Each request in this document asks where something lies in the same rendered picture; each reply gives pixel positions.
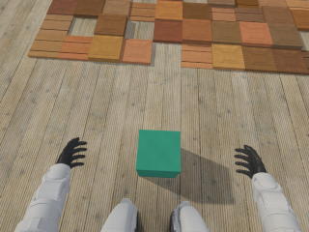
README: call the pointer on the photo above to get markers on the right robot hand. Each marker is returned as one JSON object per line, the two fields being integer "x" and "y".
{"x": 254, "y": 164}

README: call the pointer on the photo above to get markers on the robot thigh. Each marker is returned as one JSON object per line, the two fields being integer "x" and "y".
{"x": 187, "y": 219}
{"x": 122, "y": 219}

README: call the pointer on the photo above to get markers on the right robot thigh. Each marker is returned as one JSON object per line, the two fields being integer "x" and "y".
{"x": 187, "y": 219}

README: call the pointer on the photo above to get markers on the robot right forearm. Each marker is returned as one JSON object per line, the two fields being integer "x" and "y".
{"x": 275, "y": 211}

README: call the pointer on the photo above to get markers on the carton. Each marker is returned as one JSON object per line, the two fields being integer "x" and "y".
{"x": 158, "y": 153}

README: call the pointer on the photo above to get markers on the left robot thigh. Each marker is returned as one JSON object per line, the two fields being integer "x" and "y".
{"x": 122, "y": 219}

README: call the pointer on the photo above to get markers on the left robot hand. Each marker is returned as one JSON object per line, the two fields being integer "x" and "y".
{"x": 67, "y": 157}

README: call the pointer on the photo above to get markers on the robot left forearm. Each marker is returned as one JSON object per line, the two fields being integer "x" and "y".
{"x": 47, "y": 204}

